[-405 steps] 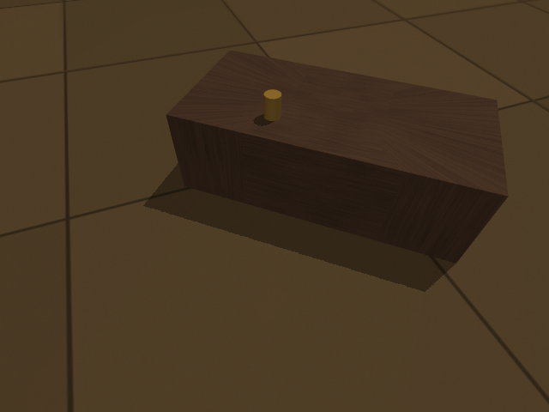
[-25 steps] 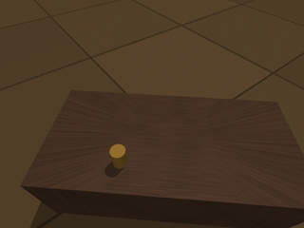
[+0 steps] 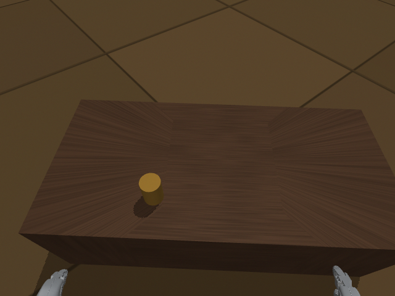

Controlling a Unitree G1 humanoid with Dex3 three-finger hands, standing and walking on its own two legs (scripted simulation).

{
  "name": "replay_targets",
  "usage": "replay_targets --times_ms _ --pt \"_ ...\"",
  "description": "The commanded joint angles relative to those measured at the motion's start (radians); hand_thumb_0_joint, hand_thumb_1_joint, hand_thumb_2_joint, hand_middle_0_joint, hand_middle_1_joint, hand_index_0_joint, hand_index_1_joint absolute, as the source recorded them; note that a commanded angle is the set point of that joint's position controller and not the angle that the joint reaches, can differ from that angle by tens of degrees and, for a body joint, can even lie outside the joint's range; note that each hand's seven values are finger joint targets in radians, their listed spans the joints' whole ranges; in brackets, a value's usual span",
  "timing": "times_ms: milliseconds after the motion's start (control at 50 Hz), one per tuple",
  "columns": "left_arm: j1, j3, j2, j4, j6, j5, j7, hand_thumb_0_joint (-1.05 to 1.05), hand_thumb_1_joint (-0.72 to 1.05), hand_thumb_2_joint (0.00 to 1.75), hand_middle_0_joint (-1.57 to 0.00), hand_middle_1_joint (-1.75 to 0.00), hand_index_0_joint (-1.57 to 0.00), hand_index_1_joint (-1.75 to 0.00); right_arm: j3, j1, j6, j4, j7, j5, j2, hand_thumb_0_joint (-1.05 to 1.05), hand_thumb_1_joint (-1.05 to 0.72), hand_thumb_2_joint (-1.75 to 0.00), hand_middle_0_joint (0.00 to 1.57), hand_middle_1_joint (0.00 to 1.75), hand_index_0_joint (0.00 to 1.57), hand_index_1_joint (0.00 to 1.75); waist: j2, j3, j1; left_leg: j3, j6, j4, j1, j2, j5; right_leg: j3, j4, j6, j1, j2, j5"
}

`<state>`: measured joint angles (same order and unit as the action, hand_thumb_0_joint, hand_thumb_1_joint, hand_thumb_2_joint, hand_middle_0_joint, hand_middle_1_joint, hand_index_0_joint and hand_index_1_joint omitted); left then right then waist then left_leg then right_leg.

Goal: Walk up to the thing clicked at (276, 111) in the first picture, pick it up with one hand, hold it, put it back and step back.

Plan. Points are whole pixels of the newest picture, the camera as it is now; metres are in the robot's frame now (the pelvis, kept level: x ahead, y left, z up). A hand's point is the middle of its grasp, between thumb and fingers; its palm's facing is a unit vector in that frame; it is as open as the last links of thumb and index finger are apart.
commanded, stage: go down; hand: left
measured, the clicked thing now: (151, 189) +0.50 +0.16 -0.29
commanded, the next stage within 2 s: none
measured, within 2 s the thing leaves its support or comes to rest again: neither
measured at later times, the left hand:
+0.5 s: hand (74, 295) +0.16 +0.25 -0.11, palm faces +0.08 -0.95 -0.31, open 17.6 cm
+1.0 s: hand (63, 291) +0.17 +0.27 -0.09, palm faces +0.14 -0.94 -0.30, open 17.5 cm
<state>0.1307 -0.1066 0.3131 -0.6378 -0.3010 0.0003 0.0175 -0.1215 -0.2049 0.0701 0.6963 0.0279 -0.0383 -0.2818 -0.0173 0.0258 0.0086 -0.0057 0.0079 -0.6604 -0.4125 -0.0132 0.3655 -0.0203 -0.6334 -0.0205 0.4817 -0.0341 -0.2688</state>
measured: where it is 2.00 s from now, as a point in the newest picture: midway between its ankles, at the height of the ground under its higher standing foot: outside the picture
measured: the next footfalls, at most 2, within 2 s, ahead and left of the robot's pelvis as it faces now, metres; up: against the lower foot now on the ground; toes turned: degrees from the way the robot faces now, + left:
none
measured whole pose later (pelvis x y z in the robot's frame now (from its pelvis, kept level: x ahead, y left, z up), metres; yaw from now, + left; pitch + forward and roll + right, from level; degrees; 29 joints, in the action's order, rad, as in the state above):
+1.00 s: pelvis +0.00 +0.00 -0.02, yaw +2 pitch +8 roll -1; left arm 0.29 -0.20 0.36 -0.22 -0.42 0.04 0.09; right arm -0.06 -0.40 0.12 0.29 0.09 -0.04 -0.23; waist -0.01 0.11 0.01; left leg -0.04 0.01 -0.88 -0.55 -0.01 0.47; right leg -0.05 -0.83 -0.02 0.60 -0.05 -0.38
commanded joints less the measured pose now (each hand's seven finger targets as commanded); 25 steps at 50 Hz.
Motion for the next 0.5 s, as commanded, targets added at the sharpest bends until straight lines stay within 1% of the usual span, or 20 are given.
replay_targets --times_ms 0,20,40,60,80,100,120,140,180,220,240,280,320,360,380,400,420,440,460,480 --pt "-0.105 -0.06 0.175 0.219 0.048 -0.012 -0.033 0.0 -0.61 0.03 -0.09 -0.04 -0.07 -0.06 -0.046 0.138 0.094 -0.176 0.03 0.013 -0.154 0.0 0.48 -0.06 0.05 0.05 0.05 0.05 -0.012 0.225 -0.007 0.003 0.001 0.066 0.005 0.013 -0.249 -0.024 0.03 0.029 -0.15 0.025 0.149" --pt "-0.051 -0.075 0.184 0.223 0.044 -0.012 -0.036 0.0 -0.61 0.04 -0.09 -0.05 -0.07 -0.07 -0.056 0.098 0.093 -0.172 0.032 0.015 -0.159 0.0 0.48 -0.06 0.05 0.05 0.05 0.05 -0.026 0.239 -0.012 -0.001 0.006 0.062 0.012 0.008 -0.27 -0.027 0.021 0.034 -0.157 0.027 0.161" --pt "-0.004 -0.073 0.177 0.23 0.035 -0.009 -0.037 0.0 -0.61 0.04 -0.09 -0.05 -0.07 -0.07 -0.06 0.066 0.091 -0.168 0.037 0.017 -0.16 0.0 0.49 -0.05 0.05 0.05 0.05 0.05 -0.029 0.243 -0.007 0.002 0.005 0.055 0.011 0.011 -0.272 -0.027 0.021 0.033 -0.156 0.026 0.168" --pt "-0.015 -0.088 0.195 0.268 0.028 -0.004 -0.037 0.0 -0.61 0.04 -0.09 -0.05 -0.07 -0.06 -0.059 0.067 0.092 -0.197 0.037 0.019 -0.166 0.0 0.48 -0.05 0.05 0.05 0.05 0.05 -0.017 0.271 -0.007 0.001 0.004 0.052 0.019 0.011 -0.283 -0.031 0.02 0.03 -0.177 0.027 0.181" --pt "0.009 -0.078 0.176 0.279 0.017 -0.001 -0.035 0.0 -0.61 0.04 -0.08 -0.05 -0.07 -0.07 -0.059 0.066 0.091 -0.206 0.038 0.016 -0.163 0.0 0.5 -0.05 0.05 0.05 0.05 0.05 -0.021 0.277 -0.008 0.004 0.004 0.052 0.028 0.013 -0.288 -0.033 0.016 0.029 -0.187 0.028 0.19" --pt "0.015 -0.06 0.163 0.282 0.006 0.0 -0.031 0.0 -0.61 0.04 -0.09 -0.06 -0.08 -0.07 -0.056 0.026 0.087 -0.192 0.038 0.015 -0.156 0.0 0.5 -0.05 0.05 0.05 0.05 0.05 -0.022 0.246 0.008 0.001 0.009 0.052 0.024 0.009 -0.312 -0.034 0.012 0.033 -0.168 0.031 0.2" --pt "0.049 -0.07 0.167 0.294 -0.006 0.001 -0.029 0.0 -0.61 0.04 -0.09 -0.06 -0.08 -0.07 -0.052 0.021 0.084 -0.187 0.038 0.014 -0.148 0.0 0.5 -0.05 0.05 0.05 0.05 0.05 -0.038 0.246 -0.007 0.0 0.012 0.047 0.02 0.01 -0.329 -0.037 0.008 0.034 -0.168 0.03 0.21" --pt "0.07 -0.074 0.177 0.281 -0.019 0.001 -0.023 0.0 -0.55 0.04 -0.08 -0.05 -0.07 -0.06 -0.063 0.014 0.082 -0.202 0.037 0.013 -0.164 0.0 0.5 -0.05 0.05 0.05 0.05 0.05 -0.022 0.238 0.005 -0.002 0.014 0.046 0.02 0.007 -0.36 -0.043 0.004 0.034 -0.17 0.034 0.233" --pt "0.054 -0.055 0.158 0.302 -0.043 0.003 -0.012 0.0 -0.59 0.03 -0.09 -0.05 -0.08 -0.06 -0.05 -0.012 0.072 -0.206 0.031 0.011 -0.144 0.0 0.51 -0.04 0.05 0.05 0.05 0.05 -0.019 0.208 0.01 -0.004 0.015 0.039 0.001 0.007 -0.362 -0.044 -0.001 0.035 -0.144 0.034 0.229" --pt "0.024 -0.06 0.17 0.329 -0.061 0.002 -0.005 0.0 -0.6 0.03 -0.09 -0.05 -0.08 -0.06 -0.057 -0.011 0.07 -0.217 0.03 0.006 -0.146 0.0 0.51 -0.04 0.05 0.05 0.05 0.05 -0.019 0.169 0.017 -0.005 0.012 0.043 -0.013 0.009 -0.32 -0.046 0.003 0.034 -0.116 0.032 0.201" --pt "0.015 -0.059 0.171 0.35 -0.065 0.0 0.0 0.0 -0.6 0.03 -0.09 -0.04 -0.08 -0.05 -0.049 -0.002 0.071 -0.228 0.027 0.006 -0.135 0.0 0.52 -0.04 0.05 0.05 0.05 0.05 -0.012 0.164 0.011 -0.006 0.011 0.04 -0.027 0.009 -0.3 -0.045 0.002 0.036 -0.105 0.031 0.178" --pt "0.037 -0.065 0.167 0.348 -0.077 0.001 0.005 0.0 -0.61 0.02 -0.09 -0.04 -0.08 -0.05 -0.064 -0.007 0.077 -0.25 0.024 0.004 -0.147 0.0 0.52 -0.04 0.05 0.05 0.05 0.05 -0.011 0.141 0.015 -0.013 0.012 0.047 -0.037 0.005 -0.269 -0.049 -0.001 0.035 -0.092 0.033 0.143" --pt "0.049 -0.073 0.174 0.389 -0.08 -0.001 0.01 0.0 -0.61 0.04 -0.08 -0.04 -0.07 -0.06 -0.065 -0.025 0.078 -0.275 0.02 0.004 -0.146 0.0 0.53 -0.04 0.05 0.05 0.05 0.05 -0.03 0.164 0.01 -0.027 0.021 0.044 -0.031 -0.005 -0.307 -0.05 -0.022 0.038 -0.091 0.035 0.154" --pt "0.062 -0.09 0.186 0.428 -0.082 -0.003 0.009 0.0 -0.61 0.04 -0.08 -0.05 -0.07 -0.06 -0.07 -0.033 0.079 -0.304 0.018 0.003 -0.147 0.0 0.53 -0.04 0.05 0.05 0.05 0.05 -0.05 0.192 0.006 -0.023 0.022 0.031 -0.017 0.0 -0.335 -0.05 -0.03 0.04 -0.093 0.033 0.172" --pt "0.051 -0.09 0.185 0.436 -0.082 -0.001 0.009 0.0 -0.61 0.04 -0.08 -0.05 -0.08 -0.06 -0.065 -0.039 0.083 -0.316 0.016 0.004 -0.138 0.0 0.54 -0.04 0.05 0.05 0.05 0.05 -0.039 0.197 0.011 -0.02 0.018 0.021 -0.025 0.004 -0.322 -0.049 -0.028 0.035 -0.097 0.031 0.17" --pt "0.049 -0.09 0.176 0.459 -0.081 -0.001 0.008 0.0 -0.61 0.05 -0.08 -0.05 -0.07 -0.06 -0.063 -0.032 0.087 -0.332 0.015 0.005 -0.136 0.0 0.54 -0.04 0.05 0.05 0.05 0.05 -0.039 0.2 0.008 -0.02 0.019 0.02 -0.027 0.004 -0.309 -0.048 -0.034 0.036 -0.092 0.031 0.16" --pt "0.069 -0.099 0.18 0.457 -0.084 -0.002 0.007 0.0 -0.61 0.05 -0.08 -0.05 -0.07 -0.06 -0.073 -0.036 0.086 -0.332 0.017 0.005 -0.137 0.0 0.54 -0.04 0.05 0.05 0.05 0.05 -0.044 0.22 0.01 -0.015 0.016 0.01 -0.02 0.008 -0.313 -0.046 -0.034 0.036 -0.096 0.029 0.174" --pt "0.064 -0.092 0.17 0.46 -0.081 -0.002 0.007 0.0 -0.61 0.05 -0.08 -0.05 -0.07 -0.06 -0.06 -0.056 0.086 -0.342 0.017 0.007 -0.127 0.0 0.53 -0.04 0.05 0.05 0.05 0.05 -0.034 0.21 0.02 -0.016 0.016 0.003 -0.024 0.005 -0.32 -0.047 -0.041 0.036 -0.088 0.03 0.178" --pt "0.078 -0.099 0.172 0.469 -0.082 0.003 0.009 0.0 -0.61 0.06 -0.08 -0.05 -0.07 -0.06 -0.051 -0.036 0.089 -0.354 0.018 0.007 -0.12 0.0 0.54 -0.04 0.05 0.05 0.05 0.05 -0.024 0.211 0.005 -0.017 0.014 0.001 -0.042 0.007 -0.29 -0.047 -0.04 0.034 -0.088 0.028 0.153" --pt "0.084 -0.109 0.183 0.481 -0.082 0.002 0.008 0.0 -0.61 0.06 -0.08 -0.05 -0.07 -0.06 -0.064 -0.044 0.092 -0.369 0.021 0.008 -0.13 0.0 0.53 -0.04 0.05 0.05 0.05 0.05 -0.028 0.233 0.015 -0.014 0.01 -0.008 -0.032 0.011 -0.291 -0.044 -0.043 0.033 -0.1 0.025 0.17"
